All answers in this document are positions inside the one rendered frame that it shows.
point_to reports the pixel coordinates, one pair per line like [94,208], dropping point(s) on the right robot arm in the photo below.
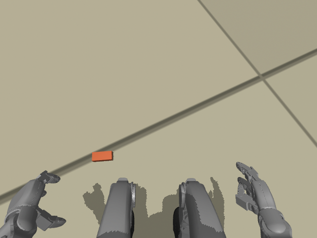
[273,224]

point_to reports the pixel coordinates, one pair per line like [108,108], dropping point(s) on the right robot hand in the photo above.
[258,195]

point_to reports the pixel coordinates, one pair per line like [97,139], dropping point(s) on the left robot arm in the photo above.
[20,222]

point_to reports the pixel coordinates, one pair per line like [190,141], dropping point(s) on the small box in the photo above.
[102,156]

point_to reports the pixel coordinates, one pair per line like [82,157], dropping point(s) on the left robot hand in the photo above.
[30,195]

